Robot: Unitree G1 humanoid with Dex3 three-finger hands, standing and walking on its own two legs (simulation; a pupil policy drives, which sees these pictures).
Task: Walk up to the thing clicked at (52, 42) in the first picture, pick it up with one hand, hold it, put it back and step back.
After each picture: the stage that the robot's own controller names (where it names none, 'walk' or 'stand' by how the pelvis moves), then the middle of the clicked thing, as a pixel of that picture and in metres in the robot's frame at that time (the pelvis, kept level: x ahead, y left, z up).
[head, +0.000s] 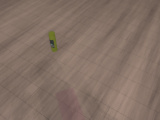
stand; (53, 42) +1.34 +0.34 -0.65
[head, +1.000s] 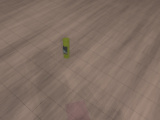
walk; (66, 48) +1.23 +0.17 -0.64
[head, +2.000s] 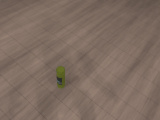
walk; (60, 78) +0.78 +0.14 -0.64
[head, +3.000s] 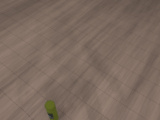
walk; (52, 111) +0.50 +0.22 -0.64
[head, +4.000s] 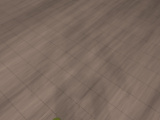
stand; out of the picture +0.37 +0.21 -0.64
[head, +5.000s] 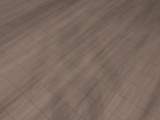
stand; out of the picture +0.33 +0.20 -0.65
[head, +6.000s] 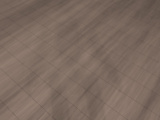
stand; out of the picture +0.34 +0.20 -0.65
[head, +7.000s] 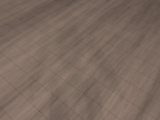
stand; out of the picture +0.35 +0.22 -0.66
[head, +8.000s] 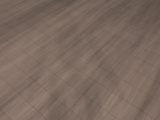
stand; out of the picture +0.34 +0.23 -0.66
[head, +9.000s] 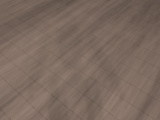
stand; out of the picture +0.33 +0.22 -0.66
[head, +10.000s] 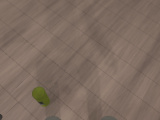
go down; (42, 97) +0.38 +0.22 -0.51
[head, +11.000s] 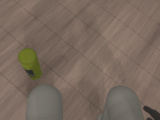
go down; (31, 66) +0.43 +0.24 -0.28
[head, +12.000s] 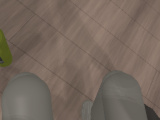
close in; out of the picture +0.42 +0.27 -0.19
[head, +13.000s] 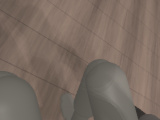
close; out of the picture +0.41 +0.29 -0.15
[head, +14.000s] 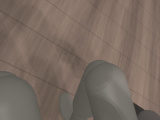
lift; out of the picture +0.40 +0.30 -0.16
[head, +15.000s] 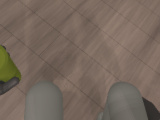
lift; (2, 70) +0.33 +0.27 -0.02
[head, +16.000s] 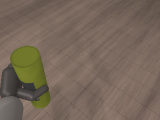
hold; (34, 82) +0.32 +0.16 +0.08
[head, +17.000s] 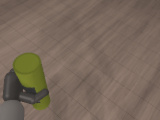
hold; (35, 86) +0.32 +0.17 +0.03
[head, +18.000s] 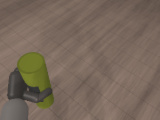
crouch; (39, 85) +0.32 +0.16 +0.03
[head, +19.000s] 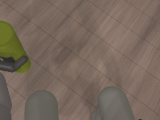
crouch; (12, 52) +0.42 +0.22 -0.06
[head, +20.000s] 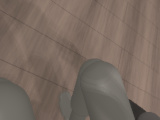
lower; out of the picture +0.42 +0.29 -0.17
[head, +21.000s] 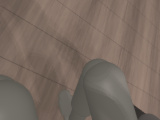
lower; out of the picture +0.43 +0.31 -0.16
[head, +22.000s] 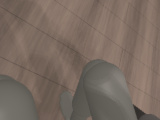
lower; out of the picture +0.41 +0.31 -0.16
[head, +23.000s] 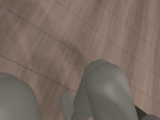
lower; out of the picture +0.40 +0.31 -0.16
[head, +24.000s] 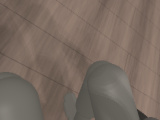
loosen; out of the picture +0.40 +0.29 -0.16
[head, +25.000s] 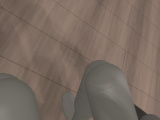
withdraw; out of the picture +0.39 +0.29 -0.16
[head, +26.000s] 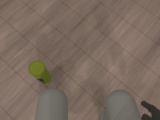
walk; (41, 73) +0.41 +0.22 -0.35
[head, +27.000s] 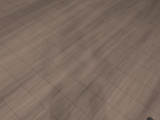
stand; out of the picture +0.34 +0.20 -0.59
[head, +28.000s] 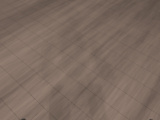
stand; out of the picture +0.36 +0.21 -0.60
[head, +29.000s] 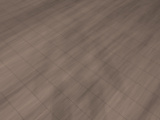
stand; out of the picture +0.35 +0.20 -0.63
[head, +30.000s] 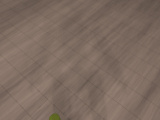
walk; out of the picture +0.37 +0.20 -0.65
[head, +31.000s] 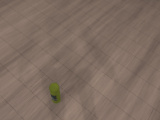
walk; (55, 93) +0.53 +0.18 -0.64
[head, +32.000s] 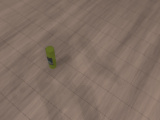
walk; (51, 58) +0.83 +0.28 -0.63
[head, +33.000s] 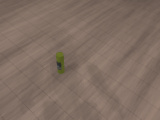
stand; (60, 63) +0.97 +0.20 -0.65
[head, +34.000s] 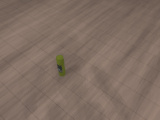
stand; (61, 66) +0.97 +0.23 -0.66
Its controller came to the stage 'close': yes
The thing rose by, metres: 0.68
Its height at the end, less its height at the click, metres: +0.00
